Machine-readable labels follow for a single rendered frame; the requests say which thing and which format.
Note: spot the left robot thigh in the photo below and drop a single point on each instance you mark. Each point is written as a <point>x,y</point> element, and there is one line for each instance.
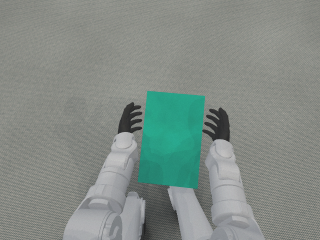
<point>132,216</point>

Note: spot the robot right upper arm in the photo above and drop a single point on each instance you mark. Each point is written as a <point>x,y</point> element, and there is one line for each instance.
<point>229,232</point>

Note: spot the robot left forearm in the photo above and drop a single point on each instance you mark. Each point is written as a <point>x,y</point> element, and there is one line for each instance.
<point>110,188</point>

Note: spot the robot left hand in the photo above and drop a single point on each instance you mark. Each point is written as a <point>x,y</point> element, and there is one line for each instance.
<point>126,122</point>

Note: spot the robot right forearm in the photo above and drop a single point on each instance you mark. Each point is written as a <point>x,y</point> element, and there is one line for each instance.
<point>228,196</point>

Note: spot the robot right hand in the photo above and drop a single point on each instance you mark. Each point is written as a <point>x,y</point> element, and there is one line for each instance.
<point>222,130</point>

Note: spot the robot left shin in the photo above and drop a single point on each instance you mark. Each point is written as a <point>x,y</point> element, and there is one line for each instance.
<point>140,227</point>

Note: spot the carton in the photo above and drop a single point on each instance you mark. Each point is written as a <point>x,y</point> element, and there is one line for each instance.
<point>171,139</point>

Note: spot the robot left upper arm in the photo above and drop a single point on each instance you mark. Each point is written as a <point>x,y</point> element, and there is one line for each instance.
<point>94,224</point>

